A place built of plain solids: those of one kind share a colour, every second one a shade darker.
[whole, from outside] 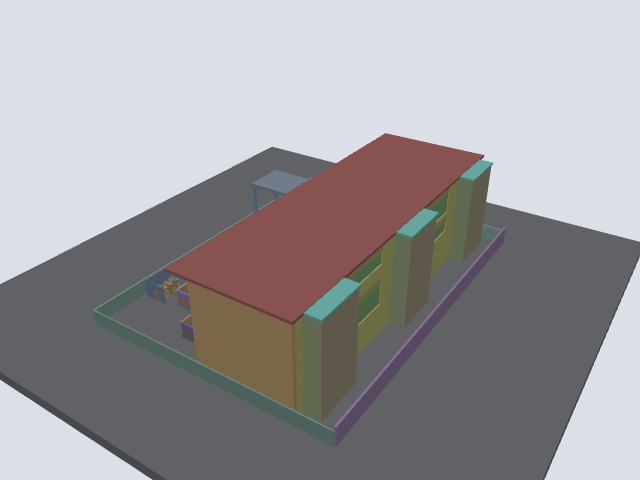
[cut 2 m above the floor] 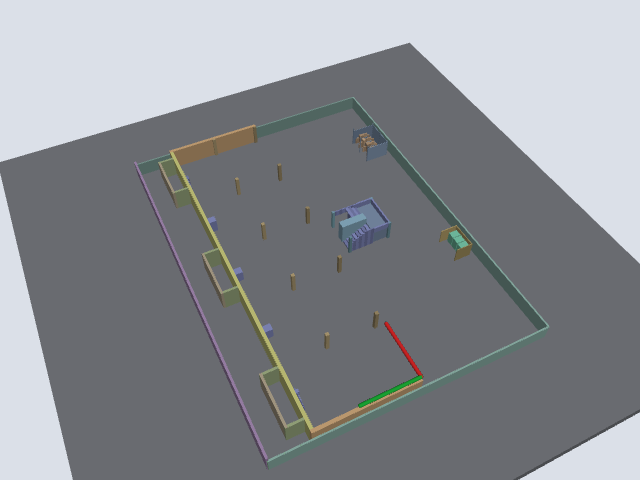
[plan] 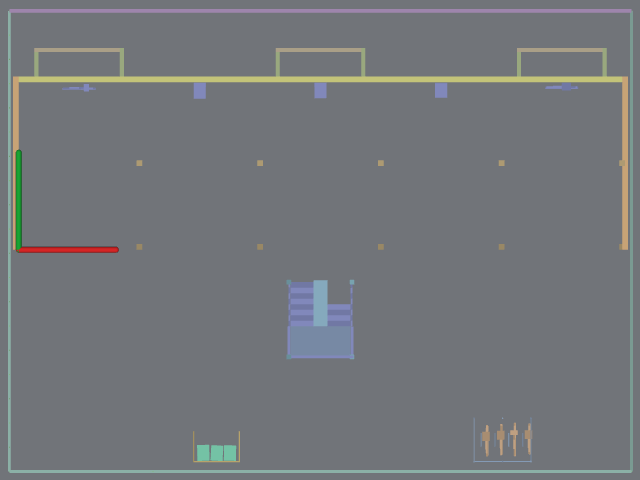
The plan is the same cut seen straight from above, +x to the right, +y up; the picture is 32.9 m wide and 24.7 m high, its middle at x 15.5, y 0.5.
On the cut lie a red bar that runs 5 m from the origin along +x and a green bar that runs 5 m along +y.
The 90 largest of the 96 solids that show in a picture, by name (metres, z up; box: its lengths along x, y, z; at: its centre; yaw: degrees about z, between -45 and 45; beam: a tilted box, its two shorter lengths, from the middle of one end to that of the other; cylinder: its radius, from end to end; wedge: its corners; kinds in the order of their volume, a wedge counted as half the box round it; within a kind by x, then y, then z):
{
 "roof_1": {"box": [32.05, 10.98, 0.25], "at": [15.53, 3.62, 8.77]},
 "gable_1": {"box": [0.3, 8.91, 8.69], "at": [-0.15, 4.46, 4.3]},
 "gable_2": {"box": [0.3, 8.91, 8.69], "at": [31.2, 4.46, 4.3]},
 "back_1": {"box": [2.0, 0.3, 2.88], "at": [6.21, 8.76, 4.07]},
 "back_2": {"box": [2.0, 0.3, 3.13], "at": [6.21, 8.76, 7.08]},
 "back_3": {"box": [4.21, 0.3, 1.25], "at": [9.32, 8.76, 3.26]},
 "back_4": {"box": [4.21, 0.3, 0.53], "at": [9.32, 8.76, 5.25]},
 "back_5": {"box": [4.21, 0.3, 0.36], "at": [9.32, 8.76, 5.69]},
 "back_6": {"box": [4.21, 0.3, 0.78], "at": [9.32, 8.76, 8.25]},
 "back_7": {"box": [31.05, 0.3, 2.68], "at": [15.53, 8.76, 1.29]},
 "back_8": {"box": [2.0, 0.3, 2.88], "at": [18.63, 8.76, 4.07]},
 "back_9": {"box": [2.0, 0.3, 3.13], "at": [18.63, 8.76, 7.08]},
 "back_10": {"box": [4.21, 0.3, 0.36], "at": [21.74, 8.76, 2.81]},
 "back_11": {"box": [4.21, 0.3, 0.53], "at": [21.74, 8.76, 5.25]},
 "back_12": {"box": [4.21, 0.3, 1.25], "at": [21.74, 8.76, 6.14]},
 "back_13": {"box": [4.21, 0.3, 0.78], "at": [21.74, 8.76, 8.25]},
 "back_14": {"box": [1.0, 0.3, 2.88], "at": [30.55, 8.76, 4.07]},
 "back_15": {"box": [1.0, 0.3, 3.13], "at": [30.55, 8.76, 7.08]},
 "bay_back_1": {"box": [4.61, 0.21, 8.69], "at": [3.11, 10.27, 4.3]},
 "bay_back_2": {"box": [4.61, 0.21, 8.69], "at": [15.53, 10.27, 4.3]},
 "bay_back_3": {"box": [4.61, 0.21, 8.69], "at": [27.95, 10.27, 4.3]},
 "site_fence_whole_1": {"box": [0.15, 23.71, 1.45], "at": [-0.48, 0.44, 0.68]},
 "site_fence_whole_2": {"box": [32.01, 0.15, 1.45], "at": [15.53, -11.41, 0.68]},
 "site_fence_whole_3": {"box": [0.15, 23.71, 1.45], "at": [31.53, 0.44, 0.68]},
 "bay_side_1": {"box": [0.21, 1.47, 8.69], "at": [0.91, 9.64, 4.3]},
 "bay_side_2": {"box": [0.21, 1.47, 8.69], "at": [5.31, 9.64, 4.3]},
 "bay_side_3": {"box": [0.21, 1.47, 8.69], "at": [13.33, 9.64, 4.3]},
 "bay_side_4": {"box": [0.21, 1.47, 8.69], "at": [17.73, 9.64, 4.3]},
 "bay_side_5": {"box": [0.21, 1.47, 8.69], "at": [25.75, 9.64, 4.3]},
 "bay_side_6": {"box": [0.21, 1.47, 8.69], "at": [30.15, 9.64, 4.3]},
 "spine_1": {"box": [0.72, 2.38, 8.69], "at": [15.53, -2.75, 4.3]},
 "site_backwall_1": {"box": [32.01, 0.2, 1.85], "at": [15.53, 12.29, 0.88]},
 "half_1": {"box": [3.1, 1.5, 1.49], "at": [15.53, -4.69, 0.7]},
 "piece_1": {"box": [0.62, 0.83, 1.06], "at": [9.31, 8.18, 0.48]},
 "piece_2": {"box": [0.15, 1.65, 1.1], "at": [13.9, -4.77, 1.99]},
 "piece_3": {"box": [1.19, 0.29, 1.33], "at": [14.57, -3.8, 0.62]},
 "piece_4": {"box": [1.19, 0.29, 1.17], "at": [14.57, -3.52, 0.54]},
 "piece_5": {"box": [1.19, 0.29, 1.01], "at": [14.57, -3.23, 0.46]},
 "piece_6": {"box": [1.19, 0.29, 0.85], "at": [14.57, -2.95, 0.38]},
 "piece_7": {"box": [1.19, 0.29, 0.69], "at": [14.57, -2.66, 0.3]},
 "piece_8": {"box": [1.19, 0.29, 0.53], "at": [14.57, -2.38, 0.22]},
 "piece_9": {"box": [1.19, 0.29, 0.37], "at": [14.57, -2.09, 0.14]},
 "piece_10": {"box": [0.62, 0.8, 1.09], "at": [15.52, 8.19, 0.5]},
 "piece_11": {"box": [3.4, 0.15, 1.1], "at": [15.53, -5.52, 1.99]},
 "piece_12": {"box": [1.19, 0.29, 1.65], "at": [16.48, -3.8, 0.78]},
 "piece_13": {"box": [1.19, 0.29, 1.81], "at": [16.48, -3.52, 0.86]},
 "piece_14": {"box": [1.19, 0.29, 1.97], "at": [16.48, -3.23, 0.94]},
 "piece_15": {"box": [0.15, 1.65, 1.1], "at": [17.15, -4.77, 1.99]},
 "piece_16": {"box": [0.62, 0.75, 1.31], "at": [21.73, 8.2, 0.6]},
 "piece_17": {"box": [0.47, 0.39, 0.98], "at": [28.18, 8.39, 0.44]},
 "bay_roof_1": {"box": [4.81, 1.62, 0.2], "at": [3.11, 9.67, 8.74]},
 "bay_roof_2": {"box": [4.81, 1.62, 0.2], "at": [15.53, 9.67, 8.74]},
 "bay_roof_3": {"box": [4.81, 1.62, 0.2], "at": [27.95, 9.67, 8.74]},
 "troof_1": {"box": [3.6, 3.82, 0.25], "at": [15.53, -3.78, 8.78]},
 "glazing_1": {"box": [4.21, 0.11, 1.1], "at": [9.32, 8.76, 4.43]},
 "glazing_2": {"box": [4.21, 0.12, 1.99], "at": [9.32, 8.76, 6.87]},
 "glazing_3": {"box": [4.21, 0.15, 1.99], "at": [21.74, 8.76, 3.99]},
 "glazing_4": {"box": [4.21, 0.13, 1.1], "at": [21.74, 8.76, 7.31]},
 "deck_guard_whole_1": {"box": [13.98, 0.15, 0.65], "at": [24.06, -1.59, 3.66]},
 "deck_guard_whole_2": {"box": [13.98, 0.15, 0.65], "at": [24.06, -1.59, 6.54]},
 "column_1": {"box": [0.3, 0.3, 2.68], "at": [6.21, 0.15, 1.29]},
 "column_2": {"box": [0.3, 0.3, 2.68], "at": [6.21, 4.46, 1.29]},
 "column_3": {"box": [0.3, 0.3, 2.68], "at": [12.42, 0.15, 1.29]},
 "column_4": {"box": [0.3, 0.3, 2.68], "at": [12.42, 4.46, 1.29]},
 "column_5": {"box": [0.3, 0.3, 2.68], "at": [18.63, 0.15, 1.29]},
 "column_6": {"box": [0.3, 0.3, 2.68], "at": [18.63, 4.46, 1.29]},
 "column_7": {"box": [0.3, 0.3, 2.68], "at": [24.84, 0.15, 1.29]},
 "column_8": {"box": [0.3, 0.3, 2.68], "at": [24.84, 4.46, 1.29]},
 "column_9": {"box": [0.3, 0.3, 2.68], "at": [31.05, 0.15, 1.29]},
 "column_10": {"box": [0.3, 0.3, 2.68], "at": [31.05, 4.46, 1.29]},
 "post_1": {"box": [0.24, 0.24, 8.69], "at": [13.9, -5.52, 4.3]},
 "post_2": {"box": [0.24, 0.24, 8.69], "at": [13.9, -1.67, 4.3]},
 "post_3": {"box": [0.24, 0.24, 8.69], "at": [17.15, -5.52, 4.3]},
 "post_4": {"box": [0.24, 0.24, 8.69], "at": [17.15, -1.67, 4.3]},
 "binstore_bin_1": {"box": [0.62, 0.82, 1.09], "at": [9.5, -10.45, 0.5], "yaw": 1.7},
 "binstore_bin_2": {"box": [0.62, 0.8, 1.08], "at": [10.2, -10.47, 0.49], "yaw": -2.9},
 "binstore_bin_3": {"box": [0.62, 0.8, 1.1], "at": [10.87, -10.46, 0.5], "yaw": -1.0},
 "bike_shelter_1": {"box": [0.05, 2.15, 1.71], "at": [23.43, -9.78, 0.81]},
 "bike_shelter_2": {"box": [2.85, 0.05, 1.71], "at": [24.9, -10.9, 0.81]},
 "bike_shelter_3": {"box": [0.05, 2.15, 1.71], "at": [26.36, -9.78, 0.81]},
 "bike_shelter_bike_1": {"box": [0.39, 0.47, 1.0], "at": [24.04, -9.61, 0.45]},
 "bike_shelter_bike_2": {"box": [0.39, 0.47, 1.02], "at": [24.8, -9.55, 0.46]},
 "bike_shelter_bike_3": {"box": [0.39, 0.45, 1.01], "at": [26.23, -9.51, 0.45]},
 "binstore_1": {"box": [0.07, 1.6, 1.52], "at": [9.0, -10.13, 0.71]},
 "binstore_2": {"box": [2.4, 0.06, 1.48], "at": [10.18, -10.9, 0.69]},
 "binstore_3": {"box": [0.07, 1.6, 1.52], "at": [11.35, -10.13, 0.71]},
 "deck_end_whole_1": {"box": [0.15, 1.67, 0.65], "at": [30.98, -0.83, 3.66]},
 "deck_end_whole_2": {"box": [0.15, 1.67, 0.65], "at": [30.98, -0.83, 6.54]},
 "deck_end_1": {"box": [0.15, 1.67, 0.5], "at": [30.98, -0.83, 3.08]},
 "deck_end_2": {"box": [0.15, 1.67, 0.5], "at": [30.98, -0.83, 5.96]}
}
